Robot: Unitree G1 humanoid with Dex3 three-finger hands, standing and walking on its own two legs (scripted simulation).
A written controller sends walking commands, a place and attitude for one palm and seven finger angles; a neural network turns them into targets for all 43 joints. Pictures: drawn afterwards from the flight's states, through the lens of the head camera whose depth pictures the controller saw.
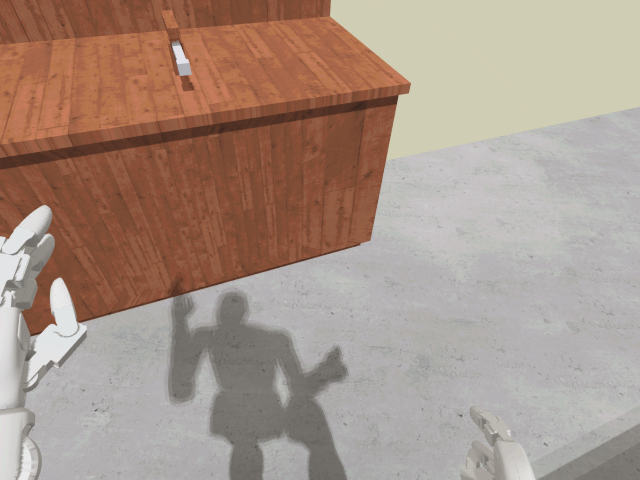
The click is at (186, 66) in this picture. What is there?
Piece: tap's lever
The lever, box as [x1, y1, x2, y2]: [176, 59, 191, 75]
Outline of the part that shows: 176,60 180,75 191,74 187,59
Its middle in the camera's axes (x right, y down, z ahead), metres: -0.33 -0.41 +0.93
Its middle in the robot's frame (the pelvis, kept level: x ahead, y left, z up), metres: +0.96 +0.40 +0.08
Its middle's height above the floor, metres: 0.85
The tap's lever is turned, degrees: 0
